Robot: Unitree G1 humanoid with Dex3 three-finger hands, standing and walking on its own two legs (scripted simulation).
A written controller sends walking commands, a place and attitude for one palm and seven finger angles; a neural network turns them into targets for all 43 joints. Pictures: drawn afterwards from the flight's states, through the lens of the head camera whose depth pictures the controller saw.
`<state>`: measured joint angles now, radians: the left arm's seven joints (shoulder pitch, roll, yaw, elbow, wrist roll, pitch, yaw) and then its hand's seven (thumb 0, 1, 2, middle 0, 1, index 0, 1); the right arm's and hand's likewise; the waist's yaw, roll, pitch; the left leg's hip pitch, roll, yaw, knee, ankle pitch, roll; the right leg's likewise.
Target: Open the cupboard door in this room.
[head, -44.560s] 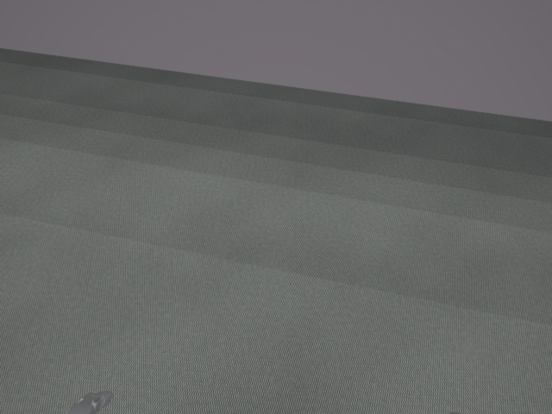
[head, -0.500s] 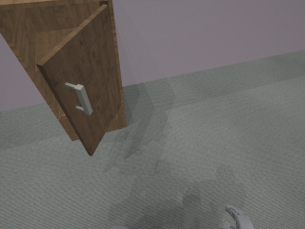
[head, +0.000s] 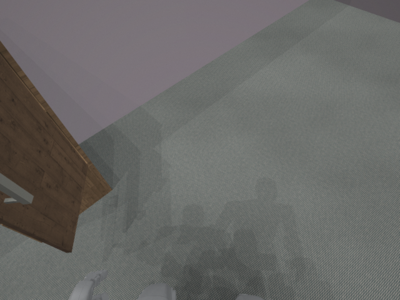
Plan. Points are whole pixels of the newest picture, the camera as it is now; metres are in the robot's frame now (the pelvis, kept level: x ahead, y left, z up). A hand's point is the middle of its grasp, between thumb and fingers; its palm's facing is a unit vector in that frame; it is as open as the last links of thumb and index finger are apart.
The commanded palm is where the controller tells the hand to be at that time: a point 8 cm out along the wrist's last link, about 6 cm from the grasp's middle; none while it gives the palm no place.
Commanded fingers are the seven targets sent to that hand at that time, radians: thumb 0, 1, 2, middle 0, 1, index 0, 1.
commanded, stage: walk to a spot facing it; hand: left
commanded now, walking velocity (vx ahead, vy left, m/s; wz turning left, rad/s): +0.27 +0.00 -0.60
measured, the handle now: (1, 189) +0.33 +0.47 -0.02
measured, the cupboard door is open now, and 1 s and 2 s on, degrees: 52 52 52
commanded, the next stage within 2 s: turn to face it in 1.74 s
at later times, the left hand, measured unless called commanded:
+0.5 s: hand (122, 260) +0.21 +0.20 -0.16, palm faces -0.23 -0.96 -0.14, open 7.4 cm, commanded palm none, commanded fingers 0.00 0.90 0.90 -0.20 -0.30 -0.20 -0.30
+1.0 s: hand (199, 185) +0.41 +0.03 -0.15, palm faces -0.47 -0.85 -0.25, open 7.2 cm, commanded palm none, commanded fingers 0.00 0.90 0.90 -0.20 -0.30 -0.20 -0.30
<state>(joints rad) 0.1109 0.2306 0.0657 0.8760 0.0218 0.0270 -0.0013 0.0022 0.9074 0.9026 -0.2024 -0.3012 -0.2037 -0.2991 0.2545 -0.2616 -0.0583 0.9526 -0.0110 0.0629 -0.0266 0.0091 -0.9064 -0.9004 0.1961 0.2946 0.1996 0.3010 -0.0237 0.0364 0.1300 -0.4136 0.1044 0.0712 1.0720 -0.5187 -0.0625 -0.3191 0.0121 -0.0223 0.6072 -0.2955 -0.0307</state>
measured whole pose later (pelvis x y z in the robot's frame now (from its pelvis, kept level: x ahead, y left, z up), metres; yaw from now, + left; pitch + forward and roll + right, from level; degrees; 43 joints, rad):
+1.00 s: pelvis +0.26 -0.12 +0.01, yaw -31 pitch +1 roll +2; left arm 0.24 0.19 0.07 1.00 0.01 -0.05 0.01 -0.01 0.94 0.90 -0.20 -0.30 -0.21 -0.30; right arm 0.24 -0.14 -0.05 0.98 -0.02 -0.02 -0.01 0.01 -0.91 -0.90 0.20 0.29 0.20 0.30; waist -0.02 -0.02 0.08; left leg -0.58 0.15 0.01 1.18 -0.25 -0.04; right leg -0.21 0.10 -0.07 0.43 -0.25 -0.15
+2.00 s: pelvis +0.68 -0.41 +0.00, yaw -40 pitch +0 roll +1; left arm 0.13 0.17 0.03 0.99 0.01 -0.06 0.02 0.00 0.91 0.90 -0.20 -0.30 -0.20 -0.30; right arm 0.46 -0.07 -0.01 1.16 0.01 -0.02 -0.03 0.01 -0.91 -0.90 0.20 0.29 0.20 0.30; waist -0.05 -0.03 0.09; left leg -0.29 0.03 0.05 1.19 -0.49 0.00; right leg -0.32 0.02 -0.16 0.58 -0.26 -0.10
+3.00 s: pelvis +0.78 -0.53 +0.01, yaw -6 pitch +1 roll +3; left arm 0.23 0.19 0.04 0.88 0.03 0.02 0.02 0.00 0.90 0.90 -0.21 -0.30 -0.21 -0.30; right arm 0.15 -0.26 -0.09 0.92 -0.01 0.08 0.03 0.01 -0.91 -0.90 0.19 0.29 0.20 0.30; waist -0.02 -0.01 0.09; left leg -0.51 0.02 0.04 1.02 -0.42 -0.07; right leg -0.21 -0.12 -0.14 0.51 -0.32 0.00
